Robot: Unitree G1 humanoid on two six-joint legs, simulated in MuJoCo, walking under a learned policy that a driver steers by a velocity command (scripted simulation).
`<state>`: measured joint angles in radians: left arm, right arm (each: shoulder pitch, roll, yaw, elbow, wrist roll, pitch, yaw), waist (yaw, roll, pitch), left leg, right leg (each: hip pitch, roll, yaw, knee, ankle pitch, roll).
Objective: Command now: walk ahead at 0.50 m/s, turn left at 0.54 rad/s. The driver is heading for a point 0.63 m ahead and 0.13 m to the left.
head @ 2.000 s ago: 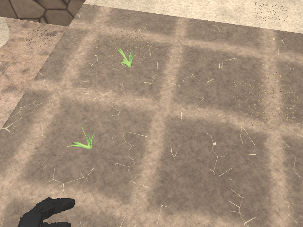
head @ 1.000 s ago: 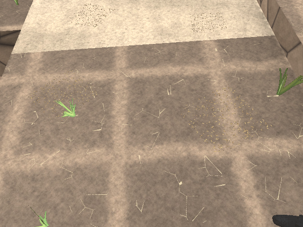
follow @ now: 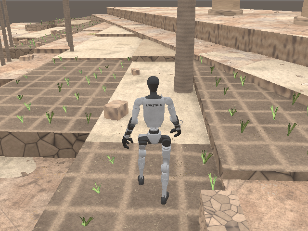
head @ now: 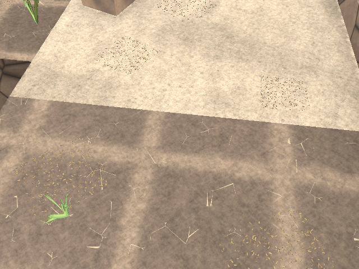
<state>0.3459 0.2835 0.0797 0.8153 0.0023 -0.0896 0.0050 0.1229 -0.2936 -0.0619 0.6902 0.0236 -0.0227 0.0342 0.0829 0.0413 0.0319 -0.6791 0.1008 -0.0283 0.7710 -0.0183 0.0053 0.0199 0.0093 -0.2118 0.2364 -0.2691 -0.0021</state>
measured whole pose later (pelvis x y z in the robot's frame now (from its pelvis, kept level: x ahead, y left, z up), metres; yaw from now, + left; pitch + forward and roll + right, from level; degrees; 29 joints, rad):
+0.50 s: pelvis +0.27 +0.07 +0.01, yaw +17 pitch +2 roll -1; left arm 0.03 0.29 0.05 0.69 0.01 -0.09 -0.01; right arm 0.35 -0.28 -0.07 0.72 0.02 -0.04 -0.01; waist -0.08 -0.04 0.04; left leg -0.12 -0.11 -0.14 0.35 -0.25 0.09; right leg -0.64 -0.06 0.11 0.61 0.06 0.06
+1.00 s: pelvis +0.51 +0.10 +0.00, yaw +25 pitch +1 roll -2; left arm 0.25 0.26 0.04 0.86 -0.01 -0.06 -0.02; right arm 0.12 -0.27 -0.04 0.69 0.00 -0.01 -0.01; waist 0.06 0.03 0.05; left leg -0.46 0.03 -0.07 0.60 -0.13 -0.02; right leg -0.16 0.05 -0.02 0.36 -0.21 -0.03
